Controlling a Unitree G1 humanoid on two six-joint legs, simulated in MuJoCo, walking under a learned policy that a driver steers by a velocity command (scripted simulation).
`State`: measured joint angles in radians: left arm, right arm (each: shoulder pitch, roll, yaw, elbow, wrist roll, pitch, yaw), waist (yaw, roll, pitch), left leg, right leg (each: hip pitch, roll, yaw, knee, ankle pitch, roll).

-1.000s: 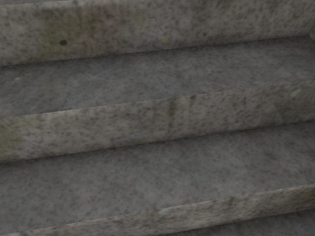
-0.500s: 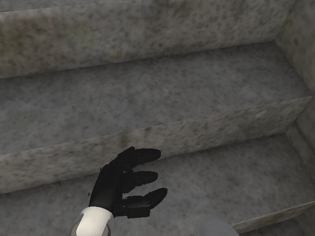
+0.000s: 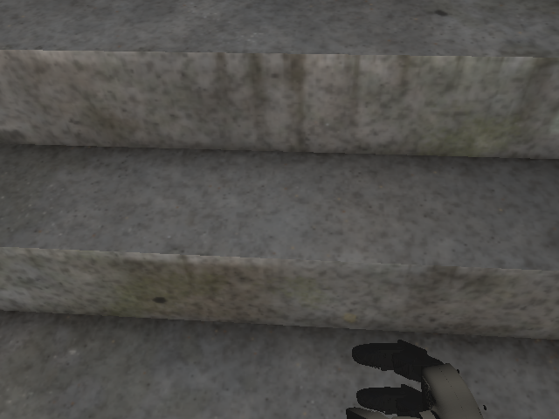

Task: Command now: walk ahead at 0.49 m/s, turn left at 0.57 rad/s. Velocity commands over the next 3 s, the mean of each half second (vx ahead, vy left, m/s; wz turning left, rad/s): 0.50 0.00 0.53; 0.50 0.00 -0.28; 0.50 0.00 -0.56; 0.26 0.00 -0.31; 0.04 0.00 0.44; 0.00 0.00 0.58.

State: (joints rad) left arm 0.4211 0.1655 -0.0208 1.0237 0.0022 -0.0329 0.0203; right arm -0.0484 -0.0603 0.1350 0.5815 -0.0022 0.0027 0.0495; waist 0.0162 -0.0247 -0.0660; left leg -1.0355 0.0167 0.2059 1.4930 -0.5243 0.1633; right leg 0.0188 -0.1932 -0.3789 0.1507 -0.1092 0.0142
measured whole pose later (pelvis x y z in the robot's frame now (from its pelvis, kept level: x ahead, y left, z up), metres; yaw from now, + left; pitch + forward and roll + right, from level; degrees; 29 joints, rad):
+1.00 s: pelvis +0.49 +0.12 +0.40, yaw +7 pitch +8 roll +6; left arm 0.59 -0.02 -0.04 1.06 -0.01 -0.04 0.03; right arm -0.16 0.02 0.20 0.54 -0.02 -0.11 0.02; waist 0.16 -0.02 -0.06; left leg -1.29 0.12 0.16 1.62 -0.30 0.02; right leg -0.09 -0.07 0.21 0.24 -0.26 -0.04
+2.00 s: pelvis +0.92 +0.01 +0.81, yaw -18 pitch +5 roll +4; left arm 0.34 0.14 -0.05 0.95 0.04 0.05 0.07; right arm 0.07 0.02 0.13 0.71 0.00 -0.01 -0.05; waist 0.02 0.04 -0.08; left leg -1.27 -0.04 0.06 1.83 -0.17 0.02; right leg -0.18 0.05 -0.05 0.34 -0.22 -0.13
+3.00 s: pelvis +1.05 -0.21 +0.96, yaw +14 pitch +1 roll -1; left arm 0.23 0.17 -0.01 0.56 0.01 0.07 0.06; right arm 0.13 -0.20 0.00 0.49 0.02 0.03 -0.06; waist 0.05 0.05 -0.02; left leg -0.52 -0.06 -0.18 0.86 -0.36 -0.02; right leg -0.52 -0.01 0.04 0.96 -0.36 0.04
